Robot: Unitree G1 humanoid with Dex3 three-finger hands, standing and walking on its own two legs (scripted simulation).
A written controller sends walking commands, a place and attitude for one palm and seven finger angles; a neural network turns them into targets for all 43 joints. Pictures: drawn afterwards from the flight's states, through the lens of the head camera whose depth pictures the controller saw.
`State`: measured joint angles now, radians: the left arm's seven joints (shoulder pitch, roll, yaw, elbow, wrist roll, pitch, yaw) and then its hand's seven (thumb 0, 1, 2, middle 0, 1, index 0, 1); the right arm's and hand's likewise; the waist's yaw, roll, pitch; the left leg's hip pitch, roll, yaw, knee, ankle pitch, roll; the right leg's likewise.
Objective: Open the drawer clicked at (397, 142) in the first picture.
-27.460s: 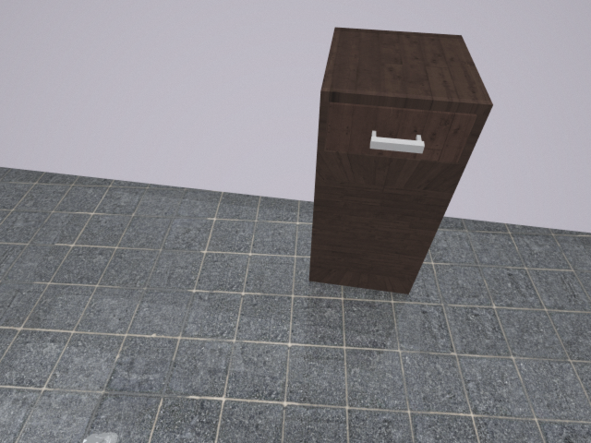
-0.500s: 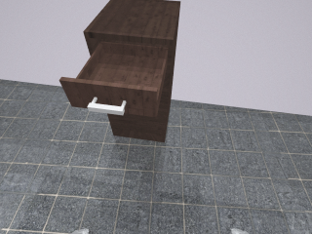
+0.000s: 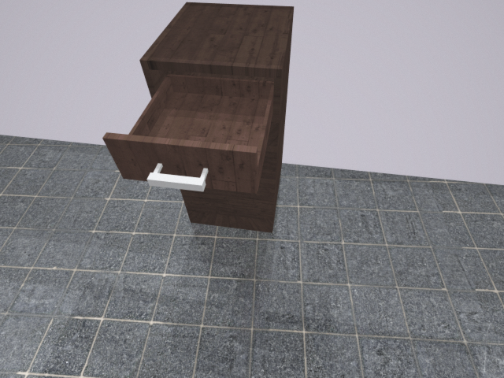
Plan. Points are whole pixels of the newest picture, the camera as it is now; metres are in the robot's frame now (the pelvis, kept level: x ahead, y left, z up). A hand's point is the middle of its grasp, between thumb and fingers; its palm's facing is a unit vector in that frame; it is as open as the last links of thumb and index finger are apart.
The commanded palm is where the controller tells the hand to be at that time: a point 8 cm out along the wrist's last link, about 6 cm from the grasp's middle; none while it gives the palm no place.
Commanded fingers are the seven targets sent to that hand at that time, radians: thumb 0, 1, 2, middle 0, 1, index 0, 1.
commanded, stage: let the arm hang, fingers relaxed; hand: left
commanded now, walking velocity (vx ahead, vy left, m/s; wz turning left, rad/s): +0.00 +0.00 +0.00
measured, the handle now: (179, 175) +0.54 +0.20 -0.05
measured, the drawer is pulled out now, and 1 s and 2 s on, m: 0.30 0.30 0.30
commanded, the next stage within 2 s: look to check the result in 0.34 s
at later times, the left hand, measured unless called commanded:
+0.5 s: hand out of the picture +0.01 +0.17 -0.17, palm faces +0.02 -0.98 -0.19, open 7.3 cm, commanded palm none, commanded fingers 0.00 0.90 0.90 -0.20 -0.30 -0.20 -0.30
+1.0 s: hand out of the picture +0.02 +0.16 -0.17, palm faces +0.02 -0.98 -0.21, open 7.3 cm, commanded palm none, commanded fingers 0.00 0.90 0.90 -0.20 -0.30 -0.20 -0.30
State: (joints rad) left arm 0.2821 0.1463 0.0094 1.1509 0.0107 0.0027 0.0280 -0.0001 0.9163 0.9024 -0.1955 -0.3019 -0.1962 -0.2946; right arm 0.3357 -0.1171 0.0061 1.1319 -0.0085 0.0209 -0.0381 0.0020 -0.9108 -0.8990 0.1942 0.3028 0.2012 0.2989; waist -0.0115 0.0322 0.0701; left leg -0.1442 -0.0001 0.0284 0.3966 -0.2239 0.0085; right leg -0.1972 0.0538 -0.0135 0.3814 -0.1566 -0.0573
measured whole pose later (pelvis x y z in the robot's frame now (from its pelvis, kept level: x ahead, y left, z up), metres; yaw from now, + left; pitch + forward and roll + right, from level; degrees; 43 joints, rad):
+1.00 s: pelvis +0.02 -0.01 +0.00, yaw +0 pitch -1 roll +0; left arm 0.25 0.13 0.02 1.15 0.01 -0.01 0.03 0.00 0.92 0.90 -0.20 -0.30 -0.20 -0.29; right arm 0.29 -0.12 0.00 1.12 -0.01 0.01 -0.05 0.00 -0.91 -0.90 0.19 0.30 0.20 0.30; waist -0.01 0.03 0.07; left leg -0.12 0.01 0.03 0.38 -0.24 0.00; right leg -0.18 0.06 -0.01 0.38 -0.18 -0.07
